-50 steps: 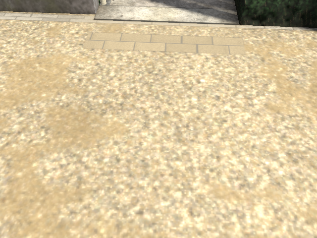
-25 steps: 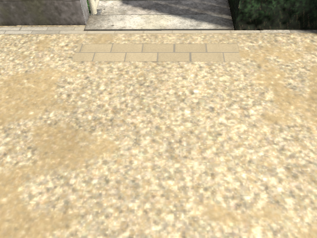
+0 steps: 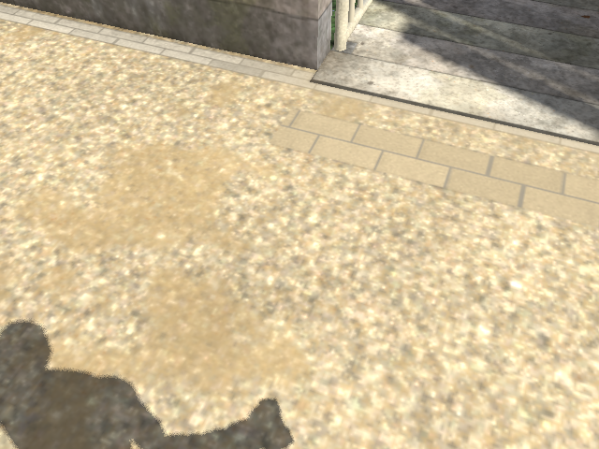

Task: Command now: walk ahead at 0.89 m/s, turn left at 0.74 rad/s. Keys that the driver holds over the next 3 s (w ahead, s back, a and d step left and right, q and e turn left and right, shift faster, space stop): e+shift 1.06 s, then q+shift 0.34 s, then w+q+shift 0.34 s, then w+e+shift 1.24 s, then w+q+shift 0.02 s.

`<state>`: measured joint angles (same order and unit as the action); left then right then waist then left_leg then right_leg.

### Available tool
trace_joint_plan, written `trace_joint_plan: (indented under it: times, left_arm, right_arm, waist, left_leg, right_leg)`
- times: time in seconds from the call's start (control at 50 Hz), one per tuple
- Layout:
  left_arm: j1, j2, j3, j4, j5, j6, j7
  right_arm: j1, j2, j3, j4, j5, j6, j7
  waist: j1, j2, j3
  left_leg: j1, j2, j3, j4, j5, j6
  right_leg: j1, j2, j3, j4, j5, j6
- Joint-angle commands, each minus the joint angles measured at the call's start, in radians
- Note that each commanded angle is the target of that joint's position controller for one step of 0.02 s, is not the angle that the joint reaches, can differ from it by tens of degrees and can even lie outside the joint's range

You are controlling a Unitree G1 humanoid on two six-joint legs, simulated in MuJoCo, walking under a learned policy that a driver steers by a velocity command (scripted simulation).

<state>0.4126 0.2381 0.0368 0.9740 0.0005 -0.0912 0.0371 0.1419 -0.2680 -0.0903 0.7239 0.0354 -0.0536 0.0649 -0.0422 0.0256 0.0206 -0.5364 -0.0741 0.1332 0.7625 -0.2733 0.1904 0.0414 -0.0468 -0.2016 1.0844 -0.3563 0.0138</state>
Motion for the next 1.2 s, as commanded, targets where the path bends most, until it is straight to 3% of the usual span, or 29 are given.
trace_joint_plan:
  times: [0.02, 0.04, 0.06, 0.08, 0.14, 0.2, 0.28, 0.32, 0.36, 0.38, 0.4, 0.42, 0.44, 0.46, 0.48, 0.56, 0.6, 0.68, 0.82, 0.86, 0.88, 0.9, 0.92, 0.94, 0.98, 1.06, 1.1, 1.16, 1.2]
  left_arm:
    - [-0.19, 0.038, -0.015, -0.298, -0.051, -0.143, -0.054]
    - [-0.199, 0.081, -0.001, -0.294, -0.082, -0.139, -0.057]
    - [-0.156, 0.094, 0.006, -0.263, -0.066, -0.111, -0.048]
    - [-0.104, 0.1, 0.01, -0.229, -0.049, -0.077, -0.043]
    - [-0.107, 0.118, 0.019, -0.219, -0.019, -0.011, -0.028]
    - [-0.255, 0.049, -0.003, -0.261, -0.002, -0.014, -0.028]
    - [-0.378, 0.063, 0.003, -0.308, -0.019, -0.023, -0.071]
    - [-0.332, 0.104, 0.024, -0.315, -0.015, -0.024, -0.096]
    - [-0.134, 0.158, 0.054, -0.278, -0.006, -0.017, -0.107]
    - [0.05, 0.207, 0.078, -0.24, -0.003, -0.014, -0.1]
    - [0.084, 0.247, 0.085, -0.237, -0.001, -0.009, -0.081]
    - [-0.019, 0.295, 0.077, -0.298, 0.051, -0.009, -0.072]
    - [-0.118, 0.295, 0.092, -0.363, 0.05, 0.008, -0.065]
    - [-0.183, 0.229, 0.079, -0.405, 0.027, 0.025, -0.057]
    - [-0.221, 0.187, 0.065, -0.415, -0.001, 0.042, -0.05]
    - [-0.253, 0.179, 0.069, -0.445, -0.006, 0.074, -0.032]
    - [-0.205, 0.208, 0.083, -0.436, -0.009, 0.089, -0.015]
    - [-0.214, 0.221, 0.095, -0.454, -0.024, 0.124, 0.008]
    - [-0.235, 0.219, 0.104, -0.488, -0.021, 0.148, 0.003]
    - [-0.255, 0.195, 0.094, -0.502, -0.033, 0.149, -0.001]
    - [-0.175, 0.136, 0.076, -0.49, -0.029, 0.152, -0.005]
    - [-0.183, 0.166, 0.084, -0.522, -0.037, 0.141, -0.015]
    - [-0.186, 0.263, 0.108, -0.508, -0.021, 0.127, -0.025]
    - [-0.171, 0.286, 0.116, -0.479, -0.024, 0.13, -0.028]
    - [-0.136, 0.241, 0.104, -0.445, -0.021, 0.149, -0.024]
    - [-0.218, 0.188, 0.078, -0.485, -0.039, 0.148, -0.027]
    - [-0.265, 0.156, 0.062, -0.505, -0.023, 0.14, -0.022]
    - [-0.235, 0.103, 0.035, -0.483, -0.001, 0.128, -0.017]
    - [-0.212, 0.09, 0.029, -0.449, 0.005, 0.126, -0.015]
  right_arm:
    - [0.357, -0.082, -0.022, 0.045, -0.058, -0.016, -0.015]
    - [0.335, -0.054, -0.012, 0.058, -0.061, -0.04, -0.01]
    - [0.195, -0.038, 0.002, 0.034, -0.048, -0.053, -0.004]
    - [0.088, -0.041, 0.011, 0.004, -0.049, -0.057, -0.008]
    - [0.065, -0.075, 0.014, 0.036, -0.044, -0.073, -0.034]
    - [0.133, -0.069, 0.017, 0.074, -0.048, -0.082, -0.075]
    - [0.186, -0.109, 0.01, 0.074, -0.041, -0.05, -0.12]
    - [0.145, -0.107, 0.007, 0.053, -0.046, -0.022, -0.133]
    - [0.062, -0.122, -0.003, 0.007, -0.047, 0.005, -0.146]
    - [-0.018, -0.118, -0.001, -0.026, -0.047, 0.011, -0.143]
    - [-0.016, -0.042, 0.022, -0.048, -0.077, 0.006, -0.115]
    - [0.196, 0.055, 0.046, -0.064, -0.081, 0.0, -0.082]
    - [0.26, -0.059, 0.04, -0.06, -0.052, -0.014, -0.059]
    - [0.131, -0.126, 0.025, -0.084, -0.035, -0.012, -0.055]
    - [0.049, -0.12, 0.022, -0.1, -0.047, 0.001, -0.066]
    - [0.025, -0.078, 0.022, -0.118, -0.059, 0.035, -0.092]
    - [-0.001, -0.058, 0.025, -0.12, -0.061, 0.031, -0.105]
    - [-0.051, -0.076, 0.017, -0.117, -0.039, 0.032, -0.115]
    - [-0.073, -0.114, -0.006, -0.101, -0.025, -0.012, -0.085]
    - [-0.012, -0.148, -0.024, -0.075, -0.028, -0.015, -0.082]
    - [-0.027, -0.197, -0.033, -0.093, -0.046, -0.004, -0.087]
    - [-0.042, -0.226, -0.035, -0.104, -0.082, 0.012, -0.086]
    - [-0.066, -0.171, -0.029, -0.126, -0.086, 0.009, -0.088]
    - [-0.106, -0.128, -0.017, -0.142, -0.07, 0.013, -0.097]
    - [-0.119, -0.112, -0.005, -0.157, -0.049, 0.029, -0.113]
    - [-0.05, -0.133, -0.001, -0.144, -0.069, 0.048, -0.126]
    - [0.018, -0.15, -0.004, -0.121, -0.066, 0.053, -0.117]
    - [-0.018, -0.167, -0.003, -0.116, -0.052, 0.053, -0.089]
    - [-0.031, -0.138, 0.011, -0.101, -0.036, 0.046, -0.067]
  waist:
    - [-0.068, 0.176, -0.25]
    - [-0.011, -0.016, -0.093]
    - [0.072, -0.184, -0.041]
    - [0.118, -0.188, -0.016]
    - [0.13, -0.114, 0.039]
    - [0.054, -0.035, 0.03]
    - [-0.03, 0.035, -0.054]
    - [-0.003, 0.077, -0.09]
    - [0.092, 0.112, -0.162]
    - [0.2, 0.072, -0.212]
    - [0.179, -0.154, -0.222]
    - [0.011, -0.347, -0.315]
    - [0.042, -0.23, -0.474]
    - [0.06, -0.069, -0.345]
    - [0.04, 0.074, -0.216]
    - [0.001, -0.025, -0.091]
    - [0.022, -0.062, -0.14]
    - [0.051, -0.145, -0.169]
    - [0.072, -0.224, -0.14]
    - [0.039, -0.172, -0.152]
    - [0.082, -0.003, -0.204]
    - [0.105, 0.263, -0.166]
    - [0.094, 0.218, -0.129]
    - [0.096, 0.143, -0.102]
    - [0.083, 0.067, -0.067]
    - [0.023, 0.107, -0.044]
    - [-0.014, 0.094, -0.077]
    - [0.014, 0.108, -0.131]
    - [0.025, 0.139, -0.132]
  left_leg:
    - [0.905, 0.322, -0.976, -0.479, -0.242, 0.299]
    - [0.728, 0.336, -0.891, -0.538, -0.105, 0.25]
    - [0.545, 0.326, -0.757, -0.513, 0.056, 0.191]
    - [0.368, 0.315, -0.643, -0.494, 0.268, 0.165]
    - [0.088, 0.217, -0.329, -0.516, 0.633, 0.073]
    - [0.114, 0.098, -0.092, -0.496, 0.803, -0.041]
    - [0.415, 0.137, -0.038, -0.422, 0.747, -0.119]
    - [0.474, 0.169, -0.027, -0.31, 0.822, -0.131]
    - [0.462, 0.196, -0.021, -0.091, 0.994, -0.149]
    - [0.365, 0.169, -0.017, 0.166, 0.881, -0.175]
    - [0.169, 0.026, -0.001, 0.496, 0.128, -0.205]
    - [-0.16, -0.125, -0.184, 0.849, -0.437, -0.268]
    - [-0.195, -0.065, -0.342, 0.914, -0.333, -0.225]
    - [-0.238, -0.027, -0.326, 0.84, -0.228, -0.196]
    - [-0.233, 0.009, -0.306, 0.74, -0.159, -0.195]
    - [-0.072, 0.033, -0.267, 0.36, -0.089, -0.217]
    - [-0.047, 0.01, -0.265, 0.245, -0.07, -0.248]
    - [-0.038, -0.003, -0.297, 0.095, 0.018, -0.268]
    - [0.14, -0.019, -0.316, -0.224, 0.023, -0.229]
    - [0.332, 0.067, -0.321, -0.429, 0.169, -0.191]
    - [0.482, 0.277, -0.476, -0.431, 0.202, -0.104]
    - [0.444, 0.417, -0.668, -0.474, 0.287, 0.024]
    - [0.406, 0.452, -0.686, -0.477, 0.274, 0.059]
    - [0.392, 0.393, -0.562, -0.453, 0.23, 0.028]
    - [0.376, 0.31, -0.417, -0.438, 0.199, -0.017]
    - [0.432, 0.291, -0.266, -0.468, 0.283, 0.014]
    - [0.464, 0.307, -0.288, -0.455, 0.355, 0.056]
    - [0.426, 0.306, -0.26, -0.423, 0.448, 0.067]
    - [0.373, 0.289, -0.267, -0.419, 0.397, 0.058]
  right_leg:
    - [-0.955, 0.093, 0.377, 0.671, -0.126, -0.115]
    - [-0.943, 0.054, 0.339, 0.561, -0.069, -0.121]
    - [-0.858, -0.017, 0.334, 0.446, 0.003, -0.106]
    - [-0.755, -0.057, 0.325, 0.404, 0.018, -0.074]
    - [-0.567, -0.108, 0.274, 0.157, 0.09, -0.012]
    - [-0.532, -0.049, 0.189, -0.201, 0.396, -0.011]
    - [-0.593, 0.024, 0.13, -0.497, 0.664, -0.016]
    - [-0.559, 0.061, 0.102, -0.51, 0.588, -0.033]
    - [-0.402, 0.118, 0.082, -0.483, 0.429, -0.071]
    - [-0.215, 0.101, 0.148, -0.568, 0.474, -0.119]
    - [-0.054, -0.027, 0.348, -0.578, 0.843, -0.167]
    - [0.176, -0.238, 0.867, -0.567, 1.053, -0.395]
    - [0.222, -0.287, 1.028, -0.72, 0.595, -0.443]
    - [0.077, -0.237, 0.95, -0.766, 0.251, -0.391]
    - [-0.096, -0.18, 0.874, -0.814, 0.063, -0.33]
    - [-0.394, -0.003, 0.671, -0.834, 0.119, -0.241]
    - [-0.357, 0.004, 0.658, -0.792, 0.277, -0.24]
    - [-0.295, 0.02, 0.697, -0.768, 0.124, -0.188]
    - [-0.252, 0.032, 0.833, -0.705, 0.146, -0.16]
    - [-0.331, 0.094, 0.808, -0.607, 0.01, -0.114]
    - [-0.454, 0.181, 0.676, -0.402, -0.245, -0.072]
    - [-0.626, 0.272, 0.463, -0.168, -0.302, -0.026]
    - [-0.683, 0.176, 0.444, -0.004, -0.22, 0.02]
    - [-0.692, 0.141, 0.414, 0.059, -0.143, 0.037]
    - [-0.723, 0.112, 0.364, 0.2, -0.043, 0.062]
    - [-0.789, 0.02, 0.245, 0.169, 0.031, 0.104]
    - [-0.742, 0.016, 0.256, 0.082, -0.017, 0.114]
    - [-0.559, 0.03, 0.25, -0.122, -0.096, 0.091]
    - [-0.43, 0.034, 0.221, -0.302, -0.077, 0.075]
